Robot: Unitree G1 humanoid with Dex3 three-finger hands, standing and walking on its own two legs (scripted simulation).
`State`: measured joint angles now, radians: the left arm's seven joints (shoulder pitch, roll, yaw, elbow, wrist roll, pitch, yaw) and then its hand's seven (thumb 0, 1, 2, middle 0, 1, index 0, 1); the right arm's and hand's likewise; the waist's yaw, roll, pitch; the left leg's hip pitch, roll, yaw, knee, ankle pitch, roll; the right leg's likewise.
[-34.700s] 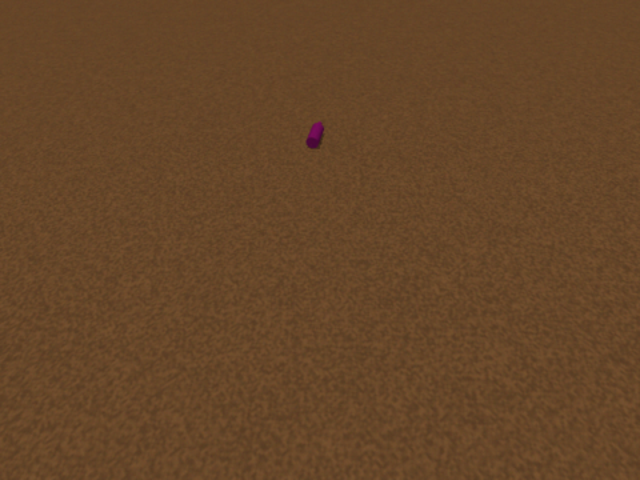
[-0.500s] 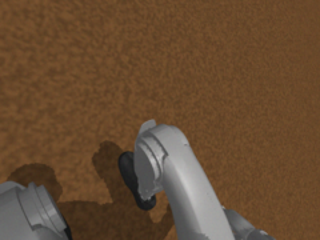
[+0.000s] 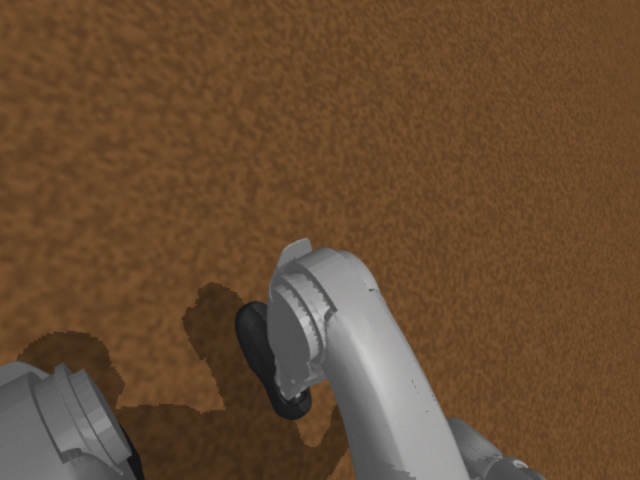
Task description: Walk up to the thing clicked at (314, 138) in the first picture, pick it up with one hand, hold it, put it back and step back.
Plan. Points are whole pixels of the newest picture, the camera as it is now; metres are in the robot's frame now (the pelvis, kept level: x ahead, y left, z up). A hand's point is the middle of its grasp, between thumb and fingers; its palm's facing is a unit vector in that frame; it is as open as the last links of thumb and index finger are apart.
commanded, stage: close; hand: left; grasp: from above
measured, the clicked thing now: out of the picture +0.50 +0.32 -0.27
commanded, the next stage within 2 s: settle in 0.74 s
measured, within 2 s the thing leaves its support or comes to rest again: leaves its support in 1.22 s
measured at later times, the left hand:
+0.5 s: hand out of the picture +0.48 +0.35 -0.25, palm faces -0.45 -0.15 -0.88, open 9.6 cm
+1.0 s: hand out of the picture +0.48 +0.35 -0.25, palm faces -0.45 -0.15 -0.88, open 9.5 cm
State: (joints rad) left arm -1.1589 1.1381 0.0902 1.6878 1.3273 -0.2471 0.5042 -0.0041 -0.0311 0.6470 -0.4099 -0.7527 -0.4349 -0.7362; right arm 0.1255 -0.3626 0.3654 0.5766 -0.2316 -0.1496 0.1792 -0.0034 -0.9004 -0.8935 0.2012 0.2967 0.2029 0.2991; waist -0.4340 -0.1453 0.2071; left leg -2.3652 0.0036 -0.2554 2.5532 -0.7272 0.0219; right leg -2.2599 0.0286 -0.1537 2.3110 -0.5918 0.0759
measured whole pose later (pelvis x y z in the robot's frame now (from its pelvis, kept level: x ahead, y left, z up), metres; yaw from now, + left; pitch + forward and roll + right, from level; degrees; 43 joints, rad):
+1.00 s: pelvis +0.00 +0.00 +0.00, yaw +0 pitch +29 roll -17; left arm -1.16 1.15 0.10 1.65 1.30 -0.24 0.46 0.00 0.15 0.28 -0.71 -0.41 -0.76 -0.37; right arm 0.12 -0.36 0.38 0.57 -0.23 -0.12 0.17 0.00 -0.91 -0.89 0.20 0.30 0.20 0.30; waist -0.43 -0.14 0.21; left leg -2.37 0.00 -0.26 2.55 -0.73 0.02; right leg -2.26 0.03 -0.16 2.30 -0.59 0.08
